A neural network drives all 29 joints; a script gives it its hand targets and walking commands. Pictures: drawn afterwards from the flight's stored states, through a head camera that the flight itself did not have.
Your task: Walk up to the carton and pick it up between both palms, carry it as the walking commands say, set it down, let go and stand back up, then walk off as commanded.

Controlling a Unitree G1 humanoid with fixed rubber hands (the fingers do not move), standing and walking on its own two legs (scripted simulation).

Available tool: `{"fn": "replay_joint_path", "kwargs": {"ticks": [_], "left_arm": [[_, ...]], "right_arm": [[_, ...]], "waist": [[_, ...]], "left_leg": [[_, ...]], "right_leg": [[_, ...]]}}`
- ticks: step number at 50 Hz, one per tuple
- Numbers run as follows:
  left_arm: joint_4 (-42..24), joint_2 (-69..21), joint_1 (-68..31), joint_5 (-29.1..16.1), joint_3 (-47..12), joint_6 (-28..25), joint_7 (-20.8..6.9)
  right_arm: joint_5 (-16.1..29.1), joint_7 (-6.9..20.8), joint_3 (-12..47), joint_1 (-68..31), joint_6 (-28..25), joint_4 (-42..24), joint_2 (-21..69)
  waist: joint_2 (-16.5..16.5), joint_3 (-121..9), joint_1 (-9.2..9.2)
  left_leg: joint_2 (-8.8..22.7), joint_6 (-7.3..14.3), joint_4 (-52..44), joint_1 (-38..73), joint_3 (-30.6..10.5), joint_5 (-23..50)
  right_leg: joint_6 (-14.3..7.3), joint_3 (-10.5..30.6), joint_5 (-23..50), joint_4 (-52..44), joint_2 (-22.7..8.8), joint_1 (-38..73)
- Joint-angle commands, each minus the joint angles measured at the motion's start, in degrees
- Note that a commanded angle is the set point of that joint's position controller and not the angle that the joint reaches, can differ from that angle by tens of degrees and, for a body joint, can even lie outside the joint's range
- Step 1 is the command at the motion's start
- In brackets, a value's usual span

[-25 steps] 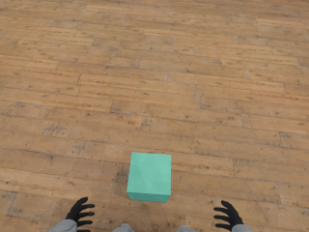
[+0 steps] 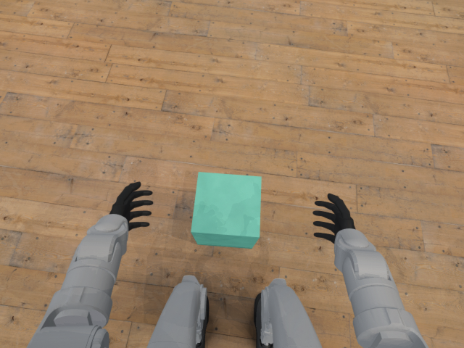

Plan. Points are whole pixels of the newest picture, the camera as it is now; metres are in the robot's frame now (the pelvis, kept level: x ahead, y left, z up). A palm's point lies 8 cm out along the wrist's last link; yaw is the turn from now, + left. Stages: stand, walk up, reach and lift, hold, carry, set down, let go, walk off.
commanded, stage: reach and lift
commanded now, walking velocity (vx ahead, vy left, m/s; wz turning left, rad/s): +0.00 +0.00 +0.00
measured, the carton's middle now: (227, 213) +0.47 +0.02 -0.56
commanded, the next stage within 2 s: none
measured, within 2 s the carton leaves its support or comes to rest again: neither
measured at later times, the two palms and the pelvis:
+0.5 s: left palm (137, 156) +0.48 +0.22 -0.12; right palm (319, 170) +0.46 -0.17 -0.12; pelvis +0.00 +0.00 -0.03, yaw +0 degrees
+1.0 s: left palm (149, 167) +0.49 +0.22 -0.21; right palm (304, 179) +0.48 -0.17 -0.22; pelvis +0.00 +0.00 -0.09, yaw -1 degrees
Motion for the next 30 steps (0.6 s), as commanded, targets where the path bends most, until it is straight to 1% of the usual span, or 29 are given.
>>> {"fn": "replay_joint_path", "kwargs": {"ticks": [1, 7, 13, 18, 23, 25, 27, 30], "left_arm": [[-2.24, 4.94, -13.84, -0.02, 2.01, -2.24, 0.44], [2.26, 6.31, -23.45, -0.20, 3.58, -7.27, 1.18], [6.88, 9.24, -32.01, -1.10, 4.52, -12.88, 1.80], [9.66, 10.12, -36.62, -1.71, 5.22, -16.27, 1.59], [10.97, 11.43, -43.39, -1.50, 6.54, -18.50, 0.87], [11.68, 11.62, -45.03, -0.94, 7.31, -19.04, 0.54], [11.90, 11.21, -43.89, -0.17, 8.23, -19.44, 0.19], [10.41, 10.87, -43.44, 0.80, 9.55, -20.10, -0.26]], "right_arm": [[0.21, -0.93, -2.11, -13.17, -2.18, -2.23, -3.84], [1.08, -2.38, -3.19, -21.88, -7.15, 1.53, -3.46], [0.97, -3.67, -4.67, -28.99, -12.70, 3.83, -4.75], [1.02, -3.73, -4.98, -33.39, -16.09, 4.87, -5.31], [0.59, -3.45, -6.00, -39.67, -18.18, 5.81, -5.67], [0.19, -3.30, -6.75, -41.86, -18.64, 6.69, -5.45], [-0.60, -3.18, -7.63, -40.70, -19.08, 7.19, -4.97], [-1.79, -3.04, -8.84, -39.65, -19.93, 5.97, -4.46]], "waist": [[1.40, -29.22, 0.23], [1.07, -37.28, 0.46], [2.18, -46.63, -0.14], [2.33, -51.35, 0.32], [1.98, -55.73, 0.68], [1.96, -57.53, 0.80], [1.81, -60.34, 0.52], [1.62, -63.42, 0.31]], "left_leg": [[-1.39, -1.67, -9.81, 12.65, 0.30, 1.59], [-2.12, -1.65, -8.22, 9.67, 0.41, 5.58], [-2.93, -1.85, -6.41, 7.88, 0.16, 11.89], [-3.27, -1.91, -5.56, 6.62, 0.02, 17.63], [-3.25, -1.69, -4.74, 4.88, -0.25, 21.13], [-3.27, -1.67, -4.46, 4.70, -0.18, 22.72], [-3.43, -1.66, -3.96, 5.41, -0.13, 26.31], [-3.42, -1.47, -3.29, 5.76, -0.60, 31.34]], "right_leg": [[0.30, -0.96, -0.41, -8.04, 2.21, 10.15], [1.35, -0.73, 3.06, -6.39, 2.97, 7.72], [1.81, -1.11, 8.60, -4.08, 4.10, 4.73], [1.85, -1.28, 12.93, -3.22, 4.67, 1.23], [2.04, -0.86, 15.91, -2.66, 4.73, -0.60], [2.15, -0.82, 17.30, -2.62, 4.79, -0.74], [2.20, -0.99, 20.85, -2.43, 4.98, 0.30], [2.22, -0.70, 25.60, -1.79, 4.98, 0.85]]}}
